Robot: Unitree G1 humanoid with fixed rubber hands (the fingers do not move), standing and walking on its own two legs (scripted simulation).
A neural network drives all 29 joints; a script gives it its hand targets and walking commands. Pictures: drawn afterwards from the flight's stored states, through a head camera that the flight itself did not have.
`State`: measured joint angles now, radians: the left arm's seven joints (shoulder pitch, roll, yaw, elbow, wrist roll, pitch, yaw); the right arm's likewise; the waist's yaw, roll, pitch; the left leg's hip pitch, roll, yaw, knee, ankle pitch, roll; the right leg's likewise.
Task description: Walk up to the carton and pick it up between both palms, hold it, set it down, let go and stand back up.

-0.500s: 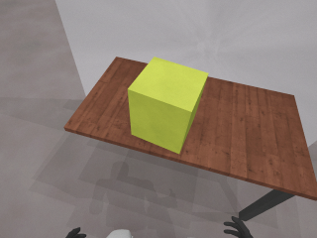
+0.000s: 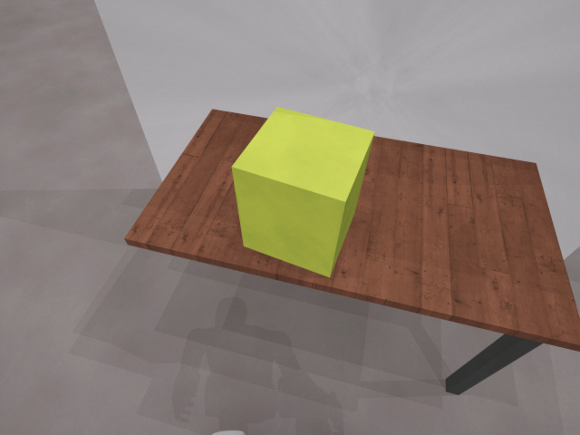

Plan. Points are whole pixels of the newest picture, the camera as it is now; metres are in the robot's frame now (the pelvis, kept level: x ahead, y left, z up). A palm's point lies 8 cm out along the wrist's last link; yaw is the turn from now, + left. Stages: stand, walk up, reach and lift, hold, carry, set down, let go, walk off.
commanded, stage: walk up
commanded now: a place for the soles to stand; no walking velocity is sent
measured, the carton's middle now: (303, 193) +0.57 -0.01 -0.08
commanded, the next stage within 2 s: none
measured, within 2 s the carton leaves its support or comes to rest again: neither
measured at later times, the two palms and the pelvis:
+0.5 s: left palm out of the picture +0.01 +0.31 -0.12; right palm out of the picture +0.12 -0.21 -0.15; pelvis +0.04 +0.06 -0.01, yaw -6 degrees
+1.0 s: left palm (33, 355) +0.24 +0.44 -0.13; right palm out of the picture +0.06 -0.04 -0.14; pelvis +0.07 +0.21 -0.02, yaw -21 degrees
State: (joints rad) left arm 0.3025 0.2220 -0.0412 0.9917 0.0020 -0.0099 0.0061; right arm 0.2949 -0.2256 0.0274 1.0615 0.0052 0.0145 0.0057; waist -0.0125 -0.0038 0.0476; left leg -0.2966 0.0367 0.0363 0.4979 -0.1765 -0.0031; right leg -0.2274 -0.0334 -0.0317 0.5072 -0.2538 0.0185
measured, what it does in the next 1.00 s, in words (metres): steps to the left, turning right: left foot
